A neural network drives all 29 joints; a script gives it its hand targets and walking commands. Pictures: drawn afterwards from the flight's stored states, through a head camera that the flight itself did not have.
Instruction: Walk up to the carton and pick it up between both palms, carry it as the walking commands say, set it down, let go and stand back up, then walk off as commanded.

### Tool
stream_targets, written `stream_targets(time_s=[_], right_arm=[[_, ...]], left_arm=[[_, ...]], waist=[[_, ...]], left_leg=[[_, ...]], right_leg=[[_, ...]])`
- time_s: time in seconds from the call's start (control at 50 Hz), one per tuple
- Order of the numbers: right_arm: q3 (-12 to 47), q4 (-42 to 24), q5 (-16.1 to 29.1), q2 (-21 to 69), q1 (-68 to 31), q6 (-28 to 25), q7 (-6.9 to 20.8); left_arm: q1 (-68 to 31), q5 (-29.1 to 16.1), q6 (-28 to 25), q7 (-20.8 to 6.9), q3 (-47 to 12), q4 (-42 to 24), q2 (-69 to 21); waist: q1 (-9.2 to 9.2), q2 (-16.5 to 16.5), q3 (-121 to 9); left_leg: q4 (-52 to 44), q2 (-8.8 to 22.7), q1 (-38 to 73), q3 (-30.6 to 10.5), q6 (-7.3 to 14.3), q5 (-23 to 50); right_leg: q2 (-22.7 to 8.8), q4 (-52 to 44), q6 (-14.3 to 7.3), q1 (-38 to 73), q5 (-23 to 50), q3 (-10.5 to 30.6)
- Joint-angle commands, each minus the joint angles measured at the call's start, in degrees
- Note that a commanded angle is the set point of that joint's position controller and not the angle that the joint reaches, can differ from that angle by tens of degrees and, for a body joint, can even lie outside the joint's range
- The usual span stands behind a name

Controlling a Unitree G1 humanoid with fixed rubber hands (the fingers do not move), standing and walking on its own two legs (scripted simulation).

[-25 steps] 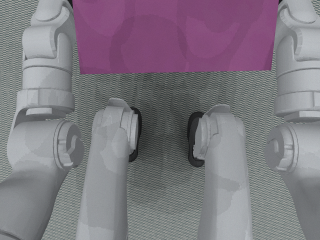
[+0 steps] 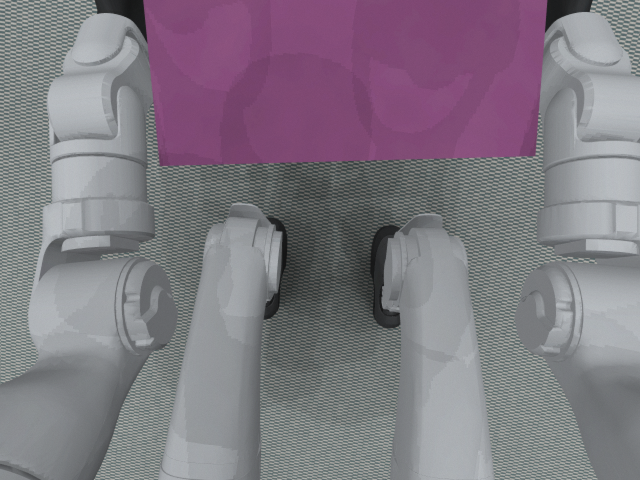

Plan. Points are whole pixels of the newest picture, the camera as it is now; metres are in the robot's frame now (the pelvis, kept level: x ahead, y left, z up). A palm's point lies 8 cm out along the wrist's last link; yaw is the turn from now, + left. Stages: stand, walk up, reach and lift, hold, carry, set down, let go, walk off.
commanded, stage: reach and lift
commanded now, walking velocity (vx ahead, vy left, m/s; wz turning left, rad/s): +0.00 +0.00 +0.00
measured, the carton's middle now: (338, 17) +0.55 +0.01 -0.16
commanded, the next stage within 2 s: none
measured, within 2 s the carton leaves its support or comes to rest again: neither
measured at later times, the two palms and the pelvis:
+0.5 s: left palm (79, 12) +0.50 +0.20 -0.04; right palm (609, 6) +0.52 -0.18 -0.04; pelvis +0.01 +0.00 +0.06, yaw +0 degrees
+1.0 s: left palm out of the picture +0.47 +0.20 +0.04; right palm out of the picture +0.49 -0.18 +0.04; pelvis +0.01 +0.00 +0.12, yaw +0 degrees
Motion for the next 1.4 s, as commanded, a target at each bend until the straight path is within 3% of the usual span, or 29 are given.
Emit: stream_targets(time_s=[0.0, 0.02, 0.04, 0.12, 0.14, 0.18, 0.22, 0.26, 0.28, 0.34, 0.38, 0.44, 0.46, 0.48, 0.56, 0.62, 0.7, 0.78, 0.86, 0.9, 1.02, 1.06, 1.08, 1.12, 1.14, 1.22, 1.32, 1.36, 1.38], right_arm=[[28.6, -19.1, 9.0, 61.0, -44.1, -3.6, 14.4], [30.0, -19.5, 9.5, 62.1, -44.6, -3.4, 14.4], [29.6, -19.3, 9.2, 62.1, -44.2, -3.1, 14.2], [30.4, -21.0, 9.3, 61.5, -43.9, -3.4, 14.5], [29.6, -19.4, 8.1, 61.3, -40.7, -3.2, 14.7], [29.8, -19.3, 8.1, 61.5, -40.0, -3.1, 14.9], [30.4, -21.1, 9.2, 61.9, -41.5, -3.5, 14.9], [30.6, -21.1, 8.7, 62.5, -39.9, -3.4, 14.8], [31.0, -22.5, 9.0, 62.1, -40.6, -3.4, 14.9], [30.9, -21.8, 9.2, 62.8, -39.9, -3.3, 14.7], [30.1, -20.3, 7.9, 62.2, -37.4, -3.2, 14.9], [31.4, -21.0, 7.9, 63.5, -37.3, -3.4, 15.1], [31.2, -21.4, 7.9, 63.7, -36.7, -3.3, 15.2], [30.6, -20.6, 7.9, 63.0, -36.9, -3.2, 15.2], [31.0, -21.9, 7.5, 63.4, -35.6, -3.3, 15.5], [31.3, -21.3, 7.6, 64.1, -35.3, -3.1, 15.7], [31.9, -22.8, 7.7, 65.7, -33.1, -2.8, 16.0], [32.0, -23.1, 7.2, 64.6, -33.0, -3.0, 16.2], [32.6, -22.4, 7.0, 67.3, -30.7, -3.0, 17.1], [32.4, -23.1, 6.6, 66.5, -29.4, -3.1, 16.9], [32.6, -22.9, 6.3, 68.0, -27.4, -3.4, 17.9], [33.7, -25.8, 6.6, 66.7, -29.0, -3.5, 17.7], [33.8, -24.7, 6.9, 68.4, -27.6, -3.2, 17.6], [32.1, -23.6, 5.6, 67.4, -25.5, -3.1, 17.9], [32.4, -22.5, 5.2, 68.8, -24.0, -3.1, 18.0], [31.9, -21.4, 4.1, 69.0, -22.6, -3.2, 19.2], [32.6, -23.0, 4.1, 70.4, -21.3, -3.5, 20.1], [33.1, -23.9, 4.4, 70.6, -21.1, -3.7, 20.5], [33.2, -24.4, 3.6, 69.3, -20.0, -3.8, 20.6]], left_arm=[[-46.9, -10.8, -3.5, -14.8, -37.5, -17.6, -55.3], [-48.0, -11.1, -3.7, -14.8, -37.6, -19.3, -54.3], [-47.4, -11.2, -3.5, -15.0, -37.8, -18.9, -55.0], [-43.8, -11.2, -3.0, -15.1, -38.5, -17.1, -56.6], [-42.9, -11.0, -2.9, -15.3, -38.9, -16.2, -57.0], [-42.4, -11.2, -3.0, -15.4, -39.8, -17.7, -57.6], [-42.7, -11.2, -3.2, -15.3, -39.0, -18.7, -56.5], [-41.7, -11.3, -3.2, -15.2, -40.4, -19.1, -57.3], [-41.4, -11.1, -3.1, -15.1, -40.1, -19.3, -57.0], [-42.3, -11.3, -3.3, -15.1, -40.7, -21.1, -56.6], [-40.4, -11.3, -3.1, -15.4, -40.6, -18.7, -58.2], [-38.3, -10.2, -3.3, -15.6, -40.2, -18.9, -57.2], [-39.4, -10.9, -3.4, -15.6, -41.0, -19.9, -58.0], [-39.4, -10.4, -3.4, -15.8, -40.5, -20.4, -56.7], [-38.3, -11.1, -3.1, -16.1, -42.0, -20.6, -58.3], [-36.1, -10.0, -2.9, -16.3, -40.5, -18.8, -58.8], [-36.6, -10.8, -3.1, -16.7, -42.3, -22.4, -58.8], [-33.1, -9.9, -2.8, -17.1, -41.7, -20.3, -60.0], [-32.1, -9.2, -3.0, -17.5, -42.0, -21.1, -61.0], [-30.8, -9.4, -3.0, -17.7, -42.7, -20.9, -61.5], [-28.4, -8.1, -3.2, -18.3, -42.6, -20.5, -62.3], [-29.4, -9.0, -3.4, -18.3, -43.3, -23.2, -61.9], [-30.7, -9.3, -3.6, -18.3, -43.7, -25.2, -61.2], [-27.3, -8.4, -3.0, -18.7, -42.9, -22.3, -62.3], [-24.9, -7.3, -3.0, -18.9, -42.7, -20.5, -62.5], [-22.8, -6.6, -3.1, -19.8, -42.6, -19.6, -63.9], [-21.1, -5.7, -3.2, -20.5, -42.8, -21.3, -64.6], [-23.1, -6.3, -3.6, -20.6, -43.4, -24.4, -63.9], [-21.0, -6.3, -3.3, -20.6, -44.0, -23.2, -65.7]], waist=[[0.63, -1.0, -142.5], [1.66, -1.1, -143.2], [0.47, -2.1, -143.2], [1.26, -1.6, -142.5], [0.00, -1.7, -140.3], [-0.31, -1.0, -141.9], [1.16, -0.6, -141.7], [0.23, -1.4, -142.8], [1.15, -1.8, -143.2], [1.12, -0.4, -142.4], [-0.48, -1.3, -139.2], [1.67, -1.1, -140.1], [0.03, -1.8, -140.6], [0.83, -0.9, -139.4], [-0.22, -0.8, -140.0], [1.12, -0.6, -136.9], [0.65, -0.8, -140.4], [0.19, -1.2, -137.0], [1.49, -1.5, -136.0], [0.06, -1.0, -135.7], [1.04, -0.5, -131.1], [0.16, -0.9, -133.5], [0.95, 0.0, -134.1], [0.12, -0.2, -129.5], [0.94, -1.0, -128.1], [0.10, -1.7, -123.5], [1.26, -0.8, -122.9], [1.09, -0.3, -123.3], [-0.10, -0.6, -124.4]], left_leg=[[-10.7, -6.5, 37.7, 5.6, 1.4, 11.1], [-10.9, -6.6, 37.5, 5.9, 1.4, 11.8], [-11.4, -6.6, 37.9, 5.7, 1.6, 11.0], [-13.1, -6.8, 39.9, 5.1, 1.5, 12.2], [-13.6, -6.6, 39.5, 4.7, 1.4, 11.7], [-14.2, -6.7, 42.0, 4.7, 1.0, 12.7], [-14.8, -6.7, 42.8, 5.0, 1.4, 12.5], [-15.3, -6.6, 43.7, 4.5, 1.2, 12.8], [-16.0, -6.7, 44.7, 4.7, 1.3, 13.8], [-17.6, -6.9, 45.5, 4.7, 1.4, 13.3], [-18.2, -6.6, 45.0, 4.6, 1.2, 11.6], [-19.4, -6.7, 45.8, 4.6, 1.2, 13.3], [-20.0, -6.7, 46.9, 4.0, 1.2, 12.9], [-20.5, -6.4, 46.1, 4.4, 1.4, 11.9], [-22.1, -6.7, 49.4, 3.9, 1.3, 13.1], [-24.0, -6.3, 49.6, 4.1, 1.5, 11.0], [-26.0, -6.6, 52.7, 3.7, 1.5, 12.8], [-28.0, -6.3, 52.9, 3.1, 1.6, 11.9], [-30.6, -6.3, 55.8, 3.2, 1.8, 12.8], [-31.4, -6.3, 56.5, 2.9, 1.6, 13.8], [-35.0, -6.1, 59.1, 2.7, 1.9, 12.5], [-36.0, -5.9, 61.3, 2.4, 2.1, 13.8], [-36.7, -6.2, 62.0, 2.6, 2.0, 14.1], [-38.6, -5.9, 62.3, 2.1, 2.2, 12.7], [-39.3, -5.7, 62.6, 2.0, 2.3, 13.8], [-41.6, -5.5, 64.3, 1.7, 2.3, 13.1], [-45.1, -5.3, 68.5, 1.2, 2.7, 15.8], [-46.3, -5.3, 70.8, 1.1, 2.7, 16.5], [-46.8, -5.1, 72.7, 0.4, 2.3, 17.8]], right_leg=[[6.8, -10.6, -0.6, 40.1, 11.5, -5.1], [6.7, -11.0, -0.5, 41.8, 12.2, -4.4], [7.0, -11.5, -0.2, 42.7, 11.4, -4.9], [7.0, -12.7, -0.5, 43.3, 12.4, -4.8], [6.8, -13.3, -0.7, 42.8, 12.1, -5.0], [7.1, -13.9, -0.8, 43.2, 13.0, -5.1], [7.0, -14.9, -0.7, 45.0, 12.3, -4.2], [7.2, -15.6, -0.7, 46.3, 13.3, -4.3], [7.3, -16.0, -0.7, 46.6, 13.7, -4.1], [7.3, -17.2, -0.8, 49.7, 14.1, -3.8], [7.0, -18.7, -1.0, 48.6, 12.6, -3.8], [6.9, -19.5, -0.7, 50.8, 13.9, -3.3], [7.2, -19.8, -0.7, 51.2, 13.9, -3.7], [7.0, -20.4, -0.8, 51.4, 12.6, -3.1], [7.1, -22.3, -1.1, 53.3, 14.0, -3.3], [6.8, -24.1, -1.0, 54.2, 11.5, -2.8], [6.9, -26.0, -1.3, 58.6, 14.1, -2.4], [6.7, -28.1, -1.3, 59.4, 13.2, -2.2], [6.6, -30.6, -1.6, 62.3, 14.3, -1.7], [6.3, -31.8, -1.6, 63.3, 15.4, -1.3], [6.3, -35.4, -2.0, 65.9, 14.4, -0.5], [6.1, -36.6, -1.9, 68.0, 15.4, -0.4], [6.0, -37.4, -2.0, 70.3, 16.2, 0.3], [5.8, -38.9, -2.2, 69.0, 14.6, -0.3], [5.6, -39.6, -2.2, 69.5, 15.5, 0.0], [5.6, -42.5, -2.2, 69.6, 14.6, -0.1], [5.4, -45.6, -2.5, 74.0, 17.3, 0.4], [5.3, -47.1, -2.4, 75.6, 18.0, 0.7], [5.4, -47.4, -2.5, 75.4, 19.2, 0.2]])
